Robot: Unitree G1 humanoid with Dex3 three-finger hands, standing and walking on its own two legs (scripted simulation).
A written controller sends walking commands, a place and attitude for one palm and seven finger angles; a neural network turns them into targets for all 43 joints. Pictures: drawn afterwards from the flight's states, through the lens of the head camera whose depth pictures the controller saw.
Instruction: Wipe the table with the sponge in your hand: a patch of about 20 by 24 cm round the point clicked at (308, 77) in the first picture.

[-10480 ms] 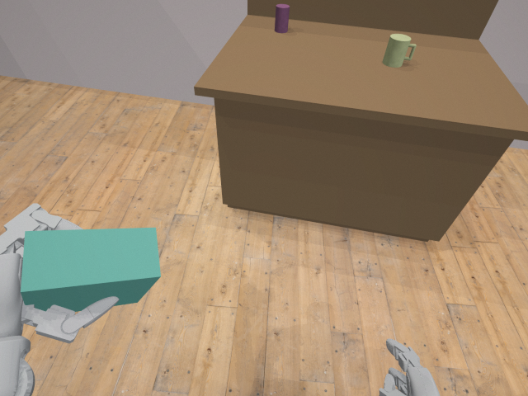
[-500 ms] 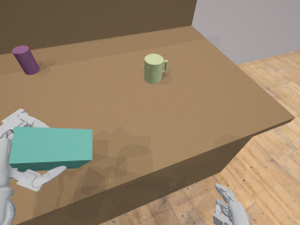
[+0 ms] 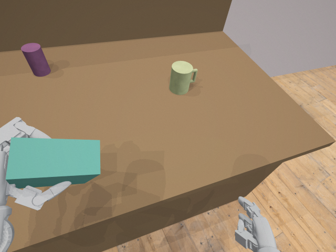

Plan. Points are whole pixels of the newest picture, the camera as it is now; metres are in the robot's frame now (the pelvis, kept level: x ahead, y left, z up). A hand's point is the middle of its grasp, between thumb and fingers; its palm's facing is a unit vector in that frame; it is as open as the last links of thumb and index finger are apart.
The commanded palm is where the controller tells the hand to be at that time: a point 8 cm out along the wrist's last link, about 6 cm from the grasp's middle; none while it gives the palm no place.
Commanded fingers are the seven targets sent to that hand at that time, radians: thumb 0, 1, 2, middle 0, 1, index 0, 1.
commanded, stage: look again from close up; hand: left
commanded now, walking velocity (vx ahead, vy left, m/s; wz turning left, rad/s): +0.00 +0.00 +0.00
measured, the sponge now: (68, 164) +0.23 +0.21 +0.13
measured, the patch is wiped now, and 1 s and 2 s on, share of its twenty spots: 0.00 0.00 0.00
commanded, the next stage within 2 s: shuffle to correct the standing spot in 0.12 s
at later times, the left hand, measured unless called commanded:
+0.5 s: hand (50, 160) +0.23 +0.23 +0.16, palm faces +0.36 -0.86 -0.37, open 10.1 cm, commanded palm +0.16 +0.26 +0.17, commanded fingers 0.00 0.10 1.30 -1.20 -1.60 -1.20 -1.60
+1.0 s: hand (96, 166) +0.22 +0.16 +0.16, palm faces +0.31 -0.87 -0.39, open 10.1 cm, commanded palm +0.16 +0.20 +0.17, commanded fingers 0.00 0.10 1.30 -1.20 -1.60 -1.20 -1.60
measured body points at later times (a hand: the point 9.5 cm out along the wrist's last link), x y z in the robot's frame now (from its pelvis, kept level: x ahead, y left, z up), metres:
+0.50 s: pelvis +0.00 -0.02 +0.00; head +0.03 +0.01 +0.45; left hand +0.20 +0.28 +0.18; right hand +0.18 -0.23 -0.07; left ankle +0.02 +0.06 -0.74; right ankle +0.00 -0.14 -0.74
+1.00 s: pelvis +0.00 -0.08 -0.01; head +0.03 -0.07 +0.44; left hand +0.20 +0.20 +0.18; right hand +0.17 -0.33 -0.08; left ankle +0.02 +0.06 -0.74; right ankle +0.00 -0.14 -0.74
